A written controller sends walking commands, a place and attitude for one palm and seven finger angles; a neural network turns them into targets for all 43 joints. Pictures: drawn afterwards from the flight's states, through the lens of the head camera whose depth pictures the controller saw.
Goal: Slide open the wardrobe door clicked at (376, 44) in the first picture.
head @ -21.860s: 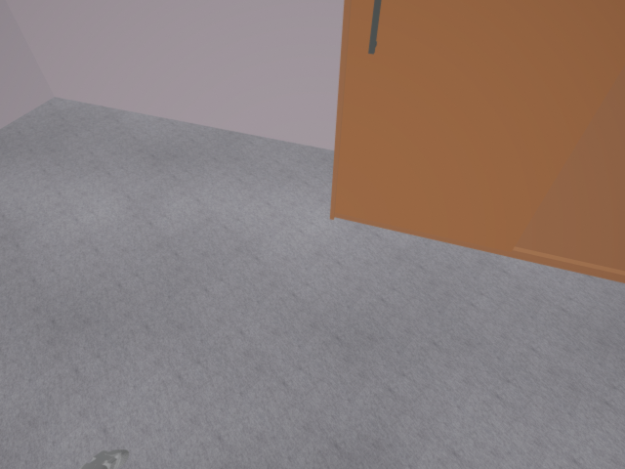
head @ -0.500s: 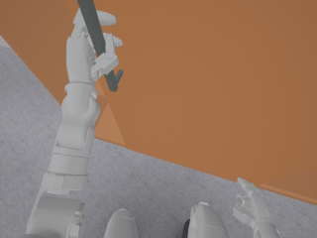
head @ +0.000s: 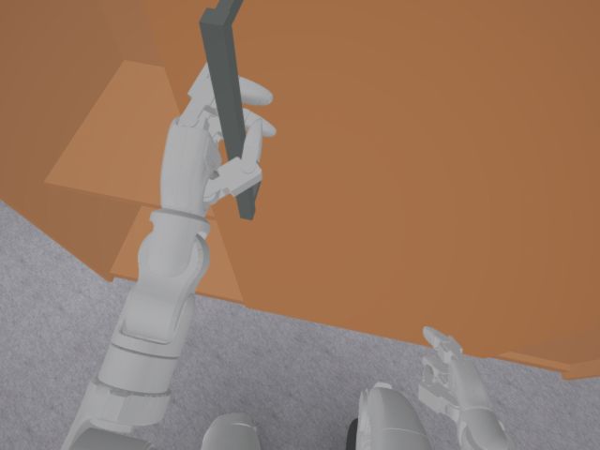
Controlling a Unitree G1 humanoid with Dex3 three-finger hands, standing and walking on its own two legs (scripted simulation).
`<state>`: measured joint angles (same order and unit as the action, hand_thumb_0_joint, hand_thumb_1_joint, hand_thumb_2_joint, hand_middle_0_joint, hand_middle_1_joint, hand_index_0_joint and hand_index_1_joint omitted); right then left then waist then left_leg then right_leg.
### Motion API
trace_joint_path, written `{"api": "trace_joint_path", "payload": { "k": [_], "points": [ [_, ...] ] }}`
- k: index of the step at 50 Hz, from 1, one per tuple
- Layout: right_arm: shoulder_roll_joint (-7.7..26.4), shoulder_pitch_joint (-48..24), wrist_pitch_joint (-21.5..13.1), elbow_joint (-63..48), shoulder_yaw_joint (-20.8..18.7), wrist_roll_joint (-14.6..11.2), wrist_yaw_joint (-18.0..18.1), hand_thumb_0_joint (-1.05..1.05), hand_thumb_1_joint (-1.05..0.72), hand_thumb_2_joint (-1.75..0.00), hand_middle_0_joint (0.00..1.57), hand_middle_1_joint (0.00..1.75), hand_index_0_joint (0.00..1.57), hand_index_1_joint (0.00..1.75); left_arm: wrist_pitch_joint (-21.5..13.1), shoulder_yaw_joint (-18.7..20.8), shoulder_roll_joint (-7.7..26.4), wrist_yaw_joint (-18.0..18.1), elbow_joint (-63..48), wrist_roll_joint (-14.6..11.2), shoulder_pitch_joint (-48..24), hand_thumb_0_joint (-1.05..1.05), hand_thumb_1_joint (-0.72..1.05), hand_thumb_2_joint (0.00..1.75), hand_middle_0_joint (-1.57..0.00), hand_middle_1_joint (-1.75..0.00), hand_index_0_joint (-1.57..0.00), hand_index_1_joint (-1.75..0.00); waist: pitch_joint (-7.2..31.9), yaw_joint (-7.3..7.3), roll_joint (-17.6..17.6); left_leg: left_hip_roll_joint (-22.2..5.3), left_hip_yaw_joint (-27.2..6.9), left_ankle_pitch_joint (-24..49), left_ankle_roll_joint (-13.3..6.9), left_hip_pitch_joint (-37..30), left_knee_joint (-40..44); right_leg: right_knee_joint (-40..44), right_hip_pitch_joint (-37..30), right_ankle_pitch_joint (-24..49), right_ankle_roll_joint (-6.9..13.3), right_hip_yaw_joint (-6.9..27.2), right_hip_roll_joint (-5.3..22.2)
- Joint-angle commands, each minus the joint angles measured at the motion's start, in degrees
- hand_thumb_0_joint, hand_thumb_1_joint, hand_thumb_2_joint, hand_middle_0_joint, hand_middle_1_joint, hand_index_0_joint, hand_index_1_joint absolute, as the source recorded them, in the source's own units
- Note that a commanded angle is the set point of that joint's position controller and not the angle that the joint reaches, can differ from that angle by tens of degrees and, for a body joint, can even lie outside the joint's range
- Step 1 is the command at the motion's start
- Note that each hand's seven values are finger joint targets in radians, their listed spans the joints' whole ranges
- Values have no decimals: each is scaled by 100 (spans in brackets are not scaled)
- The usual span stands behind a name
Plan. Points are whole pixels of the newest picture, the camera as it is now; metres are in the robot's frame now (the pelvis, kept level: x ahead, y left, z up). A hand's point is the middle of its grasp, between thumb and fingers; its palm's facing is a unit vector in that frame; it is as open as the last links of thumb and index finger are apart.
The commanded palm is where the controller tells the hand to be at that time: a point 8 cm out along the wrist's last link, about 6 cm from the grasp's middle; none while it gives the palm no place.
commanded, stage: step sideways, sliding the door along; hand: left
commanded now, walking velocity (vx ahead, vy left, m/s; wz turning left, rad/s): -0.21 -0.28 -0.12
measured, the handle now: (242, 132) +0.40 +0.14 +0.16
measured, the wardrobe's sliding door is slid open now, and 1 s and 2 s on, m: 0.47 0.64 0.64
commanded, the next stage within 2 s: stop walking and hold the door there in 1.14 s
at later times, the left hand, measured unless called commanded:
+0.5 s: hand (426, 197) +0.35 -0.05 +0.16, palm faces +0.09 -0.99 -0.07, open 5.7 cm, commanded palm +0.33 -0.02 +0.15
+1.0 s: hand (444, 194) +0.35 -0.07 +0.17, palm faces +0.48 -0.87 -0.10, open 6.5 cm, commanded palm +0.31 -0.10 +0.16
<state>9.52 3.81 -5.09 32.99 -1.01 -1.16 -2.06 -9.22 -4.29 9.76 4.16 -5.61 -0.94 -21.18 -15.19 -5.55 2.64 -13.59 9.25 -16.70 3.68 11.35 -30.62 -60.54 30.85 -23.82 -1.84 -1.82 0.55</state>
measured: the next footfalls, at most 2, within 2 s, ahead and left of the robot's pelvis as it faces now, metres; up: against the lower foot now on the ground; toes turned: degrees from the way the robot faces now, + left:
right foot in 0.20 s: +0.06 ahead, -0.25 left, +0.00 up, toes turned -8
left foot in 0.50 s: -0.03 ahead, -0.08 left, +0.00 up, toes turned +4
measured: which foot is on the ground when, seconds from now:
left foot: down 0.00-0.20, up 0.22-0.48, down 0.50-0.90, up 0.92-1.00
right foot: up 0.00-0.18, down 0.20-0.50, up 0.52-0.86, down 0.88-1.00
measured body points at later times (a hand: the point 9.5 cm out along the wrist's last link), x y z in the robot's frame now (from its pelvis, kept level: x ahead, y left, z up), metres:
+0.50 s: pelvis -0.06 -0.17 -0.02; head +0.01 -0.16 +0.42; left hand +0.34 +0.00 +0.17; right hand +0.09 -0.44 -0.11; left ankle -0.07 -0.08 -0.75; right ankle +0.02 -0.25 -0.74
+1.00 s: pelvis -0.07 -0.33 -0.01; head +0.01 -0.33 +0.43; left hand +0.32 -0.02 +0.18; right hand +0.12 -0.58 -0.13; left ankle -0.08 -0.18 -0.70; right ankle -0.09 -0.47 -0.74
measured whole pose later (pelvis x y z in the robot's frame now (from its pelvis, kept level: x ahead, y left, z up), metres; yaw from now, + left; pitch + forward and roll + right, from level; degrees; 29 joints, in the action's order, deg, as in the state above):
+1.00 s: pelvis -0.07 -0.33 -0.01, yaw +1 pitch +0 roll -2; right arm 15.7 5.2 -1.5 38.2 -1.7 -4.5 3.3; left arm 1.2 16.4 20.8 12.2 18.2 -5.8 -35.8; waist -10.2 -3.2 2.9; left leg -8.2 2.2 -33.5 1.4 25.1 -54.5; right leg -32.6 13.5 -18.3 -2.1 -9.8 5.6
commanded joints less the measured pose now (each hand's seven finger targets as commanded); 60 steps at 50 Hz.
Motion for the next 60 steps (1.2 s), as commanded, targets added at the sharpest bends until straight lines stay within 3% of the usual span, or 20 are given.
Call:
{"api": "trace_joint_path", "payload": {
  "k": [1,7,9,10,11,12,15,23,25,26,31,38,42,44,45,47,51,53,55,60],
  "points": [
    [882,-143,-225,-760,-366,11,120,0,-90,-90,20,30,20,30,-394,137,286,-187,-1348,114,-2454,0,90,90,-45,-140,-45,-140,3175,697,1385,-1158,-129,5370,-748,-2269,528,870,-97,480,-96,-256,32],
    [756,-278,-250,-756,-223,-103,243,0,-90,-90,20,30,20,30,-494,648,787,-107,-1037,16,-2060,0,90,90,-45,-140,-45,-140,2945,682,1555,-973,100,3789,-483,-1481,-44,2745,-1571,1159,-69,-515,-164],
    [451,-280,-257,-797,-140,-237,270,0,-90,-90,20,30,20,30,-516,767,1106,-75,-1364,48,-2068,0,90,90,-45,-140,-45,-140,3145,532,-238,-36,210,640,-582,-626,-1618,3903,-2459,3644,163,62,508],
    [261,-546,-244,-947,-73,-219,343,0,-90,-90,20,30,20,30,-431,1044,1552,-13,-1519,69,-1938,0,90,90,-45,-140,-45,-140,3164,369,-2085,830,28,-2395,-642,866,-3021,3784,-2730,6029,767,1554,1579],
    [221,-733,-284,-859,28,-44,432,0,-90,-90,20,30,20,30,-284,1286,1752,55,-1552,67,-1727,0,90,90,-45,-140,-45,-140,3254,89,-2262,1070,-599,-2791,-599,1039,-4116,3962,-2199,6026,989,1930,2021],
    [329,-600,-299,-753,85,8,458,0,-90,-90,20,30,20,30,-187,1129,1555,148,-1590,6,-1616,0,90,90,-45,-140,-45,-140,3192,166,-1346,883,-958,-2529,-233,1200,-4065,3875,-2250,5839,1127,1794,2098],
    [466,-385,-177,-491,-20,-68,526,0,-90,-90,20,30,20,30,-335,1554,1601,297,-1973,-134,-1734,0,90,90,-45,-140,-45,-140,3771,401,-1927,931,-701,-2137,-59,1834,-3589,3044,-4077,6958,1324,1106,1552],
    [806,88,122,-314,-70,36,621,0,-90,-90,20,30,20,30,-276,1143,1402,200,-1255,-125,-2742,0,90,90,-45,-140,-45,-140,4040,711,-221,847,-337,199,-408,-973,644,2839,-1836,2800,889,747,908],
    [1092,27,47,-446,-215,61,606,0,-90,-90,20,30,20,30,-357,915,1163,111,-991,-133,-3160,0,90,90,-45,-140,-45,-140,3460,588,2190,-2052,-3948,2148,-1531,-2572,1534,567,1251,-529,131,185,-134],
    [828,-219,11,-392,-103,24,543,0,-90,-90,20,30,20,30,-315,907,1174,63,-649,-107,-3367,0,90,90,-45,-140,-45,-140,3182,482,1339,-2259,-3568,3010,-1804,-2203,1385,-527,1148,-122,212,855,-31],
    [1144,196,116,-177,-277,-57,422,0,-90,-90,20,30,20,30,61,237,503,-82,-159,-58,-3819,0,90,90,-45,-140,-45,-140,2827,588,1168,-1010,-1248,2452,-1160,-1443,938,-328,825,1063,133,353,303],
    [1069,386,29,-359,-206,-195,471,0,-90,-90,20,30,20,30,225,-615,-274,-129,87,-245,-4244,0,90,90,-45,-140,-45,-140,3058,860,1841,-562,-556,3266,-953,-1524,676,2039,-767,485,-25,-742,-30],
    [1143,359,36,-316,-205,-255,406,0,-90,-90,20,30,20,30,88,-55,476,6,292,-234,-4183,0,90,90,-45,-140,-45,-140,3267,752,1840,-255,-399,3356,-543,-1355,-306,3693,-2021,1484,57,-834,-152],
    [896,290,46,-383,-125,-367,376,0,-90,-90,20,30,20,30,50,371,1056,124,215,-170,-4091,0,90,90,-45,-140,-45,-140,3676,660,208,278,-213,1858,-370,118,-1495,3698,-3565,4424,555,184,1026],
    [750,-5,58,-414,-109,-337,441,0,-90,-90,20,30,20,30,43,694,1499,202,168,-139,-4142,0,90,90,-45,-140,-45,-140,3574,540,-938,727,-164,-1003,-461,1523,-2385,3294,-4218,6538,958,806,1837],
    [854,26,122,-202,-128,-349,541,0,-90,-90,20,30,20,30,135,915,1744,297,159,-202,-3620,0,90,90,-45,-140,-45,-140,3529,393,-1762,918,-565,-2363,-289,2393,-3473,3012,-4742,7562,1175,865,2101],
    [896,136,154,-132,-101,-261,642,0,-90,-90,20,30,20,30,-18,506,953,307,-655,-320,-4088,0,90,90,-45,-140,-45,-140,3508,846,-930,687,-90,614,-300,13,445,1681,-3179,5686,626,-312,1180],
    [1260,178,150,-353,-351,-175,546,0,-90,-90,20,30,20,30,-114,204,475,197,-1047,-451,-3924,0,90,90,-45,-140,-45,-140,4020,768,1816,-1843,-2904,7079,-1282,-3552,260,-403,652,-1093,-49,-78,110],
    [1526,-129,155,-490,-483,-283,208,0,-90,-90,20,30,20,30,-28,461,645,76,-649,-287,-4136,0,90,90,-45,-140,-45,-140,3868,662,364,-2104,-2414,4796,-1539,-2531,360,-1041,433,-753,65,684,342],
    [1294,108,41,-529,-482,-172,118,0,-90,-90,20,30,20,30,145,553,861,11,-977,-148,-3695,0,90,90,-45,-140,-45,-140,3322,746,1566,-957,-649,5484,-844,-2397,275,-298,501,430,-31,-189,162]
  ]
}}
